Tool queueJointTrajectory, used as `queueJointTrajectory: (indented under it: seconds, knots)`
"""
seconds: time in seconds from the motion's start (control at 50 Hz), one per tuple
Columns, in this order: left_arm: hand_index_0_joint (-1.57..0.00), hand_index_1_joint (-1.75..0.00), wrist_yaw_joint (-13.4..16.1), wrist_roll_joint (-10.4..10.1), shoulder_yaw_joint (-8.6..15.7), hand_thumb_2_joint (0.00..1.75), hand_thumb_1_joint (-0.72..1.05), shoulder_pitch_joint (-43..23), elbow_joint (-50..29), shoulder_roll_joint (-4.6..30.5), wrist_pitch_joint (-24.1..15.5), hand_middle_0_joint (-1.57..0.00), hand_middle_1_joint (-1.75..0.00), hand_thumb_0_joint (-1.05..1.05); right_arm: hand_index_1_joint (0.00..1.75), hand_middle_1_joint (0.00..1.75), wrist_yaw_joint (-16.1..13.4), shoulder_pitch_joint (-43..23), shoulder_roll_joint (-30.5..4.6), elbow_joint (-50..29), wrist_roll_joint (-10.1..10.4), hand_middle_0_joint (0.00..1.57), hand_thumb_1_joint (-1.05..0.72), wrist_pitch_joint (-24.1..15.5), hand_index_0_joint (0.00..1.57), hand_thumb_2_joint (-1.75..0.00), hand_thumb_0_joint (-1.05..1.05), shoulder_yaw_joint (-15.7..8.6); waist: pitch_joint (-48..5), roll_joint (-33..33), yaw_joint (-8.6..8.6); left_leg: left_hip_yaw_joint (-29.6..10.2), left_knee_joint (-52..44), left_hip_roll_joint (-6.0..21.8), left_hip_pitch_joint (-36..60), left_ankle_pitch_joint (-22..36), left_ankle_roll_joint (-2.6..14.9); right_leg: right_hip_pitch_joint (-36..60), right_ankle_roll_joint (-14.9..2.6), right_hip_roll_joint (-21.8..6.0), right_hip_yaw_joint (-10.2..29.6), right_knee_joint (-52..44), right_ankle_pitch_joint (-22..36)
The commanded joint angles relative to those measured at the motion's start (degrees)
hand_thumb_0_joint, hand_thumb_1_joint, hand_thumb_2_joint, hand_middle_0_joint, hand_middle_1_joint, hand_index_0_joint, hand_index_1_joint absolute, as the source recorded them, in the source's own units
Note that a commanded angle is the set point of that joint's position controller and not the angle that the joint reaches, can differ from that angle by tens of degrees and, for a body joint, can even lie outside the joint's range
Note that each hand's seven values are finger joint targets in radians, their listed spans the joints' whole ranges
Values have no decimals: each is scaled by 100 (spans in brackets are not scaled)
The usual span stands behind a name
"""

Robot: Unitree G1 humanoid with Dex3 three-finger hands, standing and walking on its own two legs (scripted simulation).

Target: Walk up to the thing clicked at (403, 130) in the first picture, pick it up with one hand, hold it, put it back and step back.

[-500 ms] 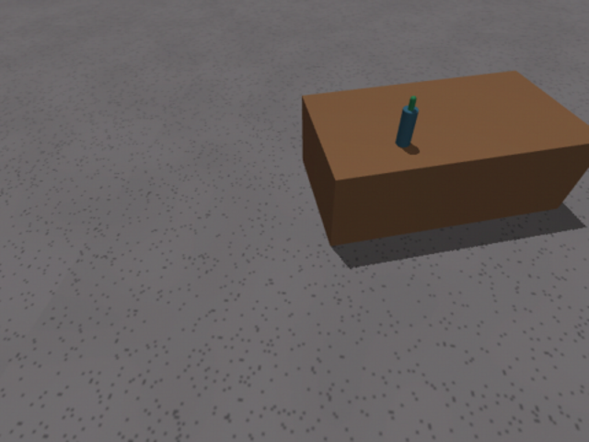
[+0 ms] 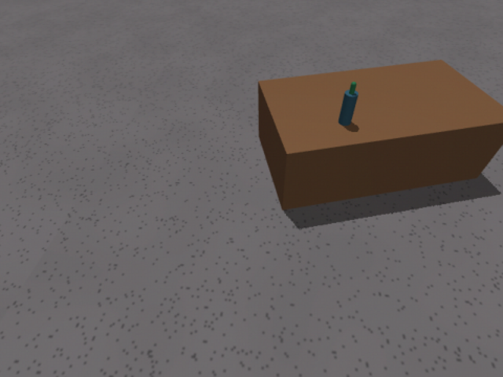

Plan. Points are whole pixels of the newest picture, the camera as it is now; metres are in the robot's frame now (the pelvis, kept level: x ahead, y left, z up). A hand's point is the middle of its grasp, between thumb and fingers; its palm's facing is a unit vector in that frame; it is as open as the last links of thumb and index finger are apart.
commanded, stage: stand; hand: right
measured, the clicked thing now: (349, 103) +1.23 -0.39 -0.29
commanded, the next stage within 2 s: walk up in 0.62 s
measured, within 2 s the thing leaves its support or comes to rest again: neither
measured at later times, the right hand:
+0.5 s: hand out of the picture +0.08 -0.25 -0.16, palm faces -0.04 +0.94 -0.34, open 7.3 cm
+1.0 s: hand out of the picture +0.10 -0.41 -0.18, palm faces -0.05 +0.89 -0.45, open 7.3 cm
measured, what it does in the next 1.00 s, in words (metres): steps to the right: right foot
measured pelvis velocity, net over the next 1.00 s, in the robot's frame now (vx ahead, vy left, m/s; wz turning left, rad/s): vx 0.09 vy -0.10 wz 0.04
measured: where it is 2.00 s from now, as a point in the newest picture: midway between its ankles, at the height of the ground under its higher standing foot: (327, 311)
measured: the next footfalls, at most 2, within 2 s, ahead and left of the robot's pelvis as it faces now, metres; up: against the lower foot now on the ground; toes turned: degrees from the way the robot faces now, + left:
right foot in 0.94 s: +0.19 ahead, -0.23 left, +0.00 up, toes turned -1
left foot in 1.34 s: +0.35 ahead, -0.01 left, +0.00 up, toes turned +10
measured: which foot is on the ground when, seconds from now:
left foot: down 0.00-0.96, up 0.98-1.00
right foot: down 0.00-0.66, up 0.68-0.92, down 0.94-1.00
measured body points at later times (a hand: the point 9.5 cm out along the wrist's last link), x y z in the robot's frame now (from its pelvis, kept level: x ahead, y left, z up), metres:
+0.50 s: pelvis +0.01 +0.00 +0.00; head +0.02 +0.00 +0.45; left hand +0.08 +0.30 -0.13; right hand +0.08 -0.30 -0.13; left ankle +0.00 +0.12 -0.75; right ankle +0.00 -0.12 -0.75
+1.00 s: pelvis +0.09 -0.10 -0.03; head +0.10 -0.11 +0.42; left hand +0.16 +0.25 -0.13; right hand +0.11 -0.46 -0.15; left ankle +0.00 +0.10 -0.72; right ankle +0.15 -0.23 -0.75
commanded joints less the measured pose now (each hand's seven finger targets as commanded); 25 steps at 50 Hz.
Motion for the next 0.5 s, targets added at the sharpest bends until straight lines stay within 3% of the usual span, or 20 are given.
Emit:
queueJointTrajectory:
  seconds: [0.0, 0.48]
  knots:
    - [-20, -30, 63, -15, 241, 90, 90, -220, -355, 1226, -143, -20, -30, 0, 30, 30, -66, -209, -1197, -316, 28, 20, -90, -115, 20, -90, 0, -248, -385, 38, -26, -515, -243, 674, 52, 811, 157, 63, -179, -685, 516, -273, 873]
    - [-20, -30, 62, -24, 240, 90, 90, -202, -350, 1232, -128, -20, -30, 0, 30, 30, -73, -178, -1211, -294, 33, 20, -90, -124, 20, -90, 0, -234, -422, 83, -21, -516, -299, 693, 119, 1026, 146, 153, -179, -701, 504, -267, 1052]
